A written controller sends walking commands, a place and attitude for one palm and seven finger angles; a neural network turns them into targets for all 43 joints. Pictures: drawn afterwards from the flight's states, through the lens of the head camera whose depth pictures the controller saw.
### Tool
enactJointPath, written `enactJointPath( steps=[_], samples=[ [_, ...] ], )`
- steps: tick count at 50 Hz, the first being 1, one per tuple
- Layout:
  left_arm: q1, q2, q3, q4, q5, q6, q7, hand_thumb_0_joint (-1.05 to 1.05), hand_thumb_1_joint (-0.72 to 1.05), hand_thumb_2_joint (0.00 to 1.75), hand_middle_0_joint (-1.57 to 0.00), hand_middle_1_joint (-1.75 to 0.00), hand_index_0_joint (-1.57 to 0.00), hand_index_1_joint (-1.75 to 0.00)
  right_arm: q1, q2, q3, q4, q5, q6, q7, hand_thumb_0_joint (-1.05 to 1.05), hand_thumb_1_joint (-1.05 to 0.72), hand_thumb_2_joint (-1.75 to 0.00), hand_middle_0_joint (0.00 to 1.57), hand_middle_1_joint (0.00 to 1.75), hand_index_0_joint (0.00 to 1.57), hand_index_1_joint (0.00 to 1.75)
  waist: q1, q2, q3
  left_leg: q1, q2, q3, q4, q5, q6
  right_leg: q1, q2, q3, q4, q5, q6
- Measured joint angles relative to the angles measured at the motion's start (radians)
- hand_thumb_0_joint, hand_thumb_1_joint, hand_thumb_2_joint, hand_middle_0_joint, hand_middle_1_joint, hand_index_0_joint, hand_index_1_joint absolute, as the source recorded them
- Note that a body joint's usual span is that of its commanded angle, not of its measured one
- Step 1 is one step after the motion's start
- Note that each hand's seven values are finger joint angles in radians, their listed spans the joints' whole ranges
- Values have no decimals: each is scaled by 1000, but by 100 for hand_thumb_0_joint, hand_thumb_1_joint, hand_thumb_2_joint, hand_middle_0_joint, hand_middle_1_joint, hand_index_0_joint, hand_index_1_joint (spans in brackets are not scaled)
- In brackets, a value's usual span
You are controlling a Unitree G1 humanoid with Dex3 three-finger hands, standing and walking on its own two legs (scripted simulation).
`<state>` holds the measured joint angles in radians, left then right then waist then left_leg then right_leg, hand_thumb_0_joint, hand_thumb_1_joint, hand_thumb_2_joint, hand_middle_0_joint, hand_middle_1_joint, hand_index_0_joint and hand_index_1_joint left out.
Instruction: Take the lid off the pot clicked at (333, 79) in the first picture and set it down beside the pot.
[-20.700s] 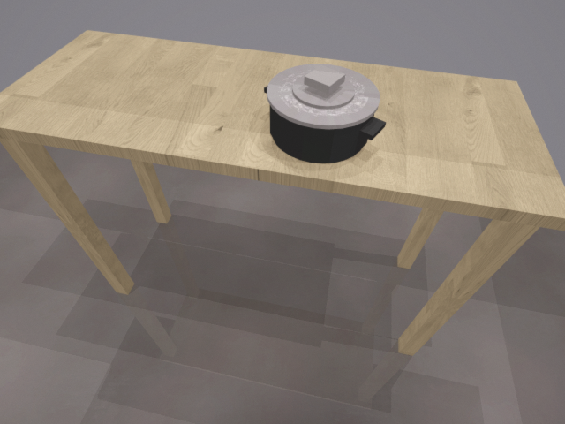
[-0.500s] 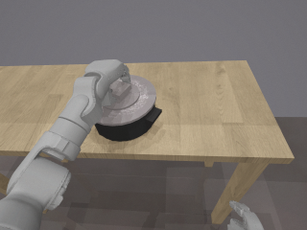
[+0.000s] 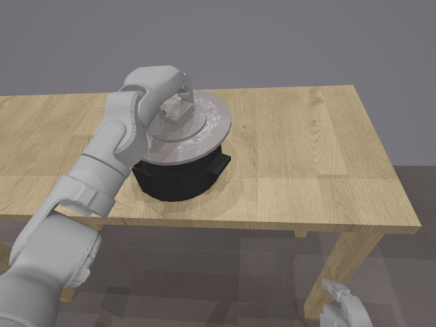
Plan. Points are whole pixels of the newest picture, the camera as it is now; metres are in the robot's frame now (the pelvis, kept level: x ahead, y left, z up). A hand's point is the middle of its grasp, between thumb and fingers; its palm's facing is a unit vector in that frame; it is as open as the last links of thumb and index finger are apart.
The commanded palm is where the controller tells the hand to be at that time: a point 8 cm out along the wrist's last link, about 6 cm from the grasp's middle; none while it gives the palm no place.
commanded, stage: lift the lid straight up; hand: left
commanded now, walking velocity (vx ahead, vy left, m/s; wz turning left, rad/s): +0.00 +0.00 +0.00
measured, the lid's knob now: (174, 111) +0.46 +0.09 +0.18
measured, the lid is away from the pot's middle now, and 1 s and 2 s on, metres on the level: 0.02 0.02 0.05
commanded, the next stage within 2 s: move the lid sideways beside the pot in 1.38 s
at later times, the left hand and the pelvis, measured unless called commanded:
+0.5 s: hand (153, 93) +0.41 +0.10 +0.25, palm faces -0.06 +0.00 -1.00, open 8.9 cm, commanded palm +0.39 +0.11 +0.32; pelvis -0.01 +0.00 +0.00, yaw +0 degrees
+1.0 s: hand (147, 69) +0.43 +0.10 +0.29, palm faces -0.04 +0.00 -1.00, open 8.9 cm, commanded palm +0.40 +0.12 +0.36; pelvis -0.01 +0.00 +0.00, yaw +0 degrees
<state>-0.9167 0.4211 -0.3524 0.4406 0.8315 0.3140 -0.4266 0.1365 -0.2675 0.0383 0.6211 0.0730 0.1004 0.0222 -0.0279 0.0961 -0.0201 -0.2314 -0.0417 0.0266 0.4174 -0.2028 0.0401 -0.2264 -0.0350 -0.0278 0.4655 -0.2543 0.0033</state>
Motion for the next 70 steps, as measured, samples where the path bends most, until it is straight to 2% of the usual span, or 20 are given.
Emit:
enactJointPath(
  steps=[4, 12, 16, 25, 34, 41, 45, 52, 62, 70],
  samples=[
    [15, 17, 20, -36, -2, -3, -7, 1, -4, 121, -98, -65, -74, -51, 2, -8, -6, -5, 0, 3, 5, 1, -91, -90, 19, 29, 20, 30, 3, 5, -7, 5, 3, 1, 0, -1, -1, 5, 3, 2, -3, 1, -1],
    [12, 34, 0, -87, -16, 10, -28, 0, -4, 121, -98, -65, -74, -51, -16, -18, -8, -13, 9, 13, 5, 1, -91, -90, 19, 29, 20, 30, 14, 1, 0, 5, 3, -5, 7, 2, -4, 8, 3, -5, 4, 2, -4],
    [-24, 35, -29, -73, -19, 12, -31, 0, -5, 121, -99, -65, -74, -51, -29, -16, -3, -11, 12, 5, -1, 1, -91, -90, 19, 29, 20, 30, 18, -1, 6, 1, 2, -11, 9, 8, -5, 5, 2, -11, 8, 4, -5],
    [-85, 38, -5, -23, -9, 11, -32, 0, -5, 121, -99, -65, -74, -51, -28, -4, 12, -5, 12, 4, 1, 1, -91, -90, 19, 29, 20, 30, 19, 5, -10, -3, 1, -6, 2, 17, -6, -5, 1, -6, 12, 10, -5],
    [-115, 48, -11, -13, -6, 5, -50, 0, -5, 121, -99, -65, -74, -51, -11, -7, 14, -3, 11, -9, -12, 1, -91, -90, 19, 29, 20, 30, 11, 8, -4, -2, 1, -3, 1, 22, -5, -8, 1, -2, 15, 13, -5],
    [-188, 53, 12, 82, -1, 13, -55, 0, -5, 122, -99, -65, -74, -51, 3, -15, 15, 10, 13, -19, -24, 1, -91, -90, 19, 29, 20, 30, 1, 0, -4, -4, 2, 0, -8, 27, -5, -13, 2, 1, 11, 17, -5],
    [-193, 64, 17, 67, 12, 15, -64, 0, -5, 121, -99, -65, -74, -51, 18, -21, 7, 7, 11, -28, -23, 1, -91, -90, 19, 29, 20, 30, 0, -1, -4, -5, 2, 3, -11, 27, -4, -15, 2, 4, 8, 18, -5],
    [-208, 79, 27, 54, 4, 14, -85, 0, -5, 122, -99, -65, -74, -51, 22, -26, 5, 11, 12, -40, -25, 1, -91, -90, 19, 29, 20, 30, -3, -2, -5, 1, 1, 3, -14, 23, -1, -7, 1, 4, -1, 17, -2],
    [-236, 92, 35, 24, 7, 35, -105, 0, -5, 122, -99, -65, -74, -51, 8, -23, 5, 0, 14, -40, -14, 1, -91, -90, 19, 29, 20, 30, 10, 1, -14, -4, -5, 3, -15, 21, 5, -7, -5, 4, -9, 18, 5],
    [-243, 81, 7, 14, 15, 50, -119, 0, -5, 122, -99, -65, -74, -51, -15, -12, 14, -10, 13, -38, -15, 1, -91, -90, 19, 29, 20, 30, 18, -7, -10, -14, -12, -1, -14, 24, 11, -13, -11, 1, -11, 21, 10]
  ],
)
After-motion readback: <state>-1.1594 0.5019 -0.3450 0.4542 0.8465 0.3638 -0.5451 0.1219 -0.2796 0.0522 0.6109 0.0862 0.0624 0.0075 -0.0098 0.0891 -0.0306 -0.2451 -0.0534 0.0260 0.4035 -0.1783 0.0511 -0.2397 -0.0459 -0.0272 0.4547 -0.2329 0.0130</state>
